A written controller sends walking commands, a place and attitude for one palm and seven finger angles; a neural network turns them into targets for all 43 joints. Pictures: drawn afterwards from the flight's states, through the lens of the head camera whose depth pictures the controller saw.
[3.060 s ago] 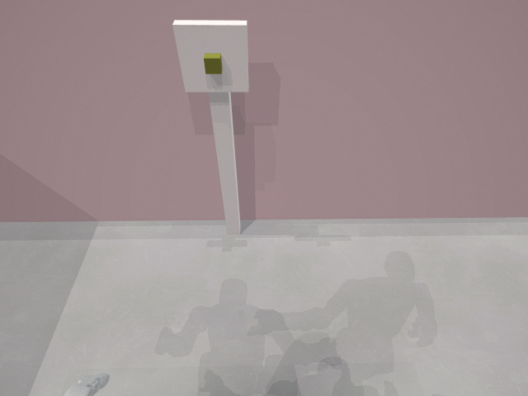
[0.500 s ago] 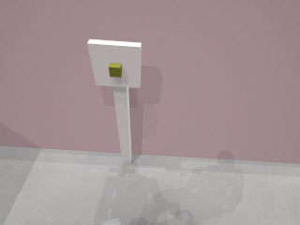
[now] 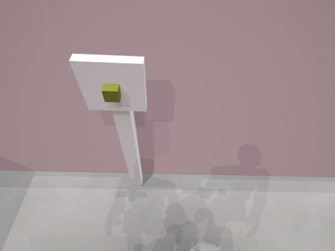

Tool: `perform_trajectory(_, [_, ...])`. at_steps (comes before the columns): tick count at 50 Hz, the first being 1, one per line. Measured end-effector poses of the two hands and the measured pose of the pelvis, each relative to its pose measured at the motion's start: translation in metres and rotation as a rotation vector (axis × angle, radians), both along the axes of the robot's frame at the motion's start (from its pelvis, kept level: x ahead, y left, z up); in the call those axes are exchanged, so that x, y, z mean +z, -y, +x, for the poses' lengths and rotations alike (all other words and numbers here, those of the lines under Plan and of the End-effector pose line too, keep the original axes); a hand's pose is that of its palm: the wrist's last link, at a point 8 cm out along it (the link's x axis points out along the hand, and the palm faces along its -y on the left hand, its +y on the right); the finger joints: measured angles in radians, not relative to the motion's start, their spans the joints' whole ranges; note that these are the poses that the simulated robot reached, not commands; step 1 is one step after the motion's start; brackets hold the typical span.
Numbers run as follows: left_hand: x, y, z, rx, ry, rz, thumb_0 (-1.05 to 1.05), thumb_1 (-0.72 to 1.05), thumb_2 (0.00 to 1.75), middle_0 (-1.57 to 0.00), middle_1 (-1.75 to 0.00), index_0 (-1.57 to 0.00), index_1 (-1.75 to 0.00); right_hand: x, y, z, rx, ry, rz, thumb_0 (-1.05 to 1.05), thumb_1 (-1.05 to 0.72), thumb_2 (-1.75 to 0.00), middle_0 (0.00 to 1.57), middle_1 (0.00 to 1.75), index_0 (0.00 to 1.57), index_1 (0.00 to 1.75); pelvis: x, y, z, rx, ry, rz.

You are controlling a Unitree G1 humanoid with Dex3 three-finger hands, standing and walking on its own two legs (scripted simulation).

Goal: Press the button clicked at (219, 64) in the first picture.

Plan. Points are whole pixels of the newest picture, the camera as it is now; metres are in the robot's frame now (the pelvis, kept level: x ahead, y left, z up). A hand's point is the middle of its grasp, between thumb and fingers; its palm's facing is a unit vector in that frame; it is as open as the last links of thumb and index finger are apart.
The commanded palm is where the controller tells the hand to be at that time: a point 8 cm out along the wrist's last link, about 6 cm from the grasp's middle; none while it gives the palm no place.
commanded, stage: come to a stop and stand still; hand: left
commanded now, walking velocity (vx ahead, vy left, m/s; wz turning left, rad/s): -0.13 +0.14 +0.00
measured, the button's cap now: (112, 92) +0.49 +0.18 +0.07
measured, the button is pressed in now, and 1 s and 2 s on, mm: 0 0 0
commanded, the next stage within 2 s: none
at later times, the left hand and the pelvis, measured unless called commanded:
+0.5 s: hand out of the picture -0.01 +0.16 -0.16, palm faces +0.11 -0.96 -0.27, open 7.3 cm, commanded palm none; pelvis -0.05 -0.03 +0.00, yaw +2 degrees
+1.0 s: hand out of the picture -0.08 +0.20 -0.19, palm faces +0.01 -0.99 -0.13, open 7.3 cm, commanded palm none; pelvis -0.06 +0.03 +0.01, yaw +0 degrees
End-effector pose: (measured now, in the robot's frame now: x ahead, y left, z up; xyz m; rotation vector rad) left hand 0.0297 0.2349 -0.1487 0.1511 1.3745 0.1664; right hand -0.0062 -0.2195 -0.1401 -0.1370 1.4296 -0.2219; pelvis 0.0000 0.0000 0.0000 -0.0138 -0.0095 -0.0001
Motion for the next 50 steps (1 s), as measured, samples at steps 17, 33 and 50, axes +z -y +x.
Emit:
perform_trajectory(17, [0.033, 0.052, 0.019, -0.008, 0.203, 0.094, 0.0, 0.92, 0.9, -0.21, -0.3, -0.21, -0.3, -0.026, 0.069, 0.016, 0.034, 0.069, 0.067, 0.0, -0.91, -0.9, 0.2, 0.3, 0.2, 0.3, -0.003, 0.048, -0.026, 0.02, 0.016, 0.064])
perform_trajectory(33, [-0.005, -0.015, -0.118, 0.088, -0.006, 0.014, 0.0, 0.91, 0.9, -0.21, -0.3, -0.21, -0.3, 0.006, 0.024, -0.037, 0.087, 0.14, -0.046, 0.0, -0.91, -0.9, 0.2, 0.3, 0.2, 0.3, -0.006, -0.006, -0.072, 0.018, 0.003, -0.003])
perform_trajectory(50, [-0.009, -0.012, -0.111, 0.006, -0.125, -0.082, 0.0, 0.92, 0.9, -0.2, -0.3, -0.2, -0.3, 0.022, -0.063, -0.167, -0.089, -0.178, 0.016, 0.0, -0.9, -0.9, 0.2, 0.3, 0.2, 0.3, 0.006, -0.025, -0.062, -0.002, -0.02, -0.016])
